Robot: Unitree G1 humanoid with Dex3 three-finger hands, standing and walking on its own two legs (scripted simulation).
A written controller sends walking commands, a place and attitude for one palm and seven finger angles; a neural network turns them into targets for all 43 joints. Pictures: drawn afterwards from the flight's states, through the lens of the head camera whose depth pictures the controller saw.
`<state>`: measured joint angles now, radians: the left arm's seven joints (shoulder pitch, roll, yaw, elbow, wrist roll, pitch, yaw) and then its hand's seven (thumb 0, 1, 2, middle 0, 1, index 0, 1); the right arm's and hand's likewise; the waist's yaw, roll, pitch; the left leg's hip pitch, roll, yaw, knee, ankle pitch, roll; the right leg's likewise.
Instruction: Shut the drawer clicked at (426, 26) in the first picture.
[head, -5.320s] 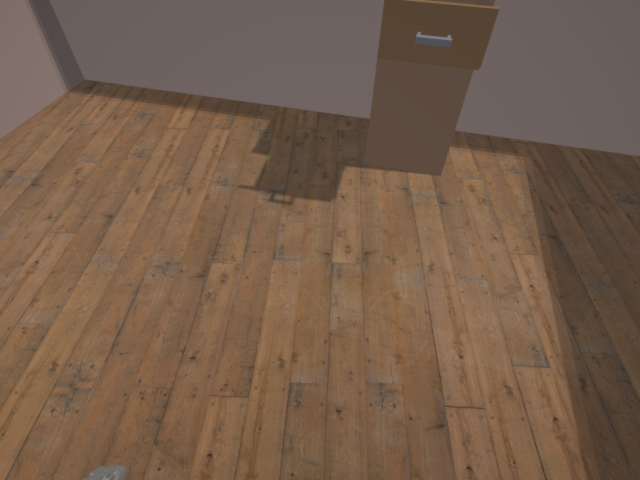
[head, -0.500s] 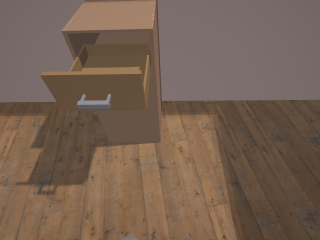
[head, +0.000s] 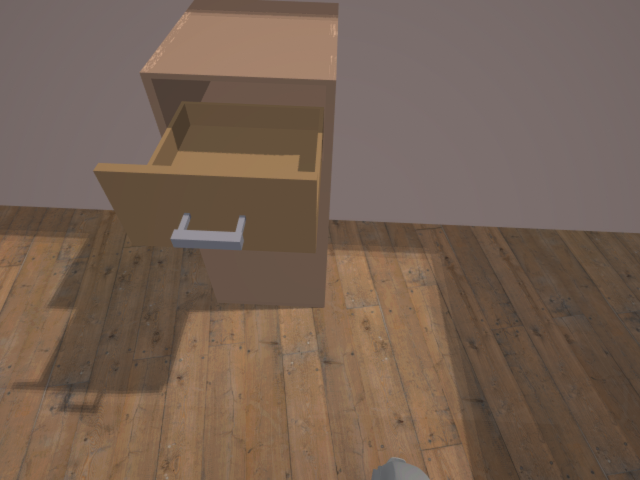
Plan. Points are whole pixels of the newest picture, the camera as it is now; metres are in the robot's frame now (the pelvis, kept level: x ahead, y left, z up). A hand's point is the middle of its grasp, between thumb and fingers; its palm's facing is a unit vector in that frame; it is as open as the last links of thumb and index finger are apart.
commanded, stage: take the last steps up to it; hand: left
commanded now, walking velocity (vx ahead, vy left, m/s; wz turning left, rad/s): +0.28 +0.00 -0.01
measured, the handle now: (210, 230) +0.49 +0.21 -0.01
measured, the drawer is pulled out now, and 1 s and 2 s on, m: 0.29 0.29 0.29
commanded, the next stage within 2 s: come to a stop and stand still in 0.40 s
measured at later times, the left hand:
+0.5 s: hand out of the picture +0.15 +0.16 -0.17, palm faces +0.08 -0.98 -0.20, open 7.3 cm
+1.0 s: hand (209, 452) +0.19 +0.18 -0.18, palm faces +0.02 -0.96 -0.26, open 7.4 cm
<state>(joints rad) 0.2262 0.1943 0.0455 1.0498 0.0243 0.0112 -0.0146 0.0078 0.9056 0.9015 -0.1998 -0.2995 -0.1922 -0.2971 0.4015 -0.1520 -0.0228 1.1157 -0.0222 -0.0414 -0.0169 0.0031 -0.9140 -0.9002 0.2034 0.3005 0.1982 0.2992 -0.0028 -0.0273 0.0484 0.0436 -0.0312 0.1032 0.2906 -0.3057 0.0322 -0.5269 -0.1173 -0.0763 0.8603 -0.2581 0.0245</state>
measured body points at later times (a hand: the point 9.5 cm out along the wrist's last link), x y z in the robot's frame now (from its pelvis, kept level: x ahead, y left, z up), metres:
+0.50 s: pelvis +0.15 -0.02 +0.00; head +0.15 -0.03 +0.45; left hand +0.15 +0.21 -0.15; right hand +0.20 -0.26 -0.15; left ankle +0.22 +0.11 -0.71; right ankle +0.14 -0.12 -0.74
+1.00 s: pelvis +0.14 -0.03 -0.01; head +0.16 -0.03 +0.44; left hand +0.19 +0.23 -0.16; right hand +0.20 -0.27 -0.16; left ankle +0.23 +0.11 -0.74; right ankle +0.13 -0.16 -0.73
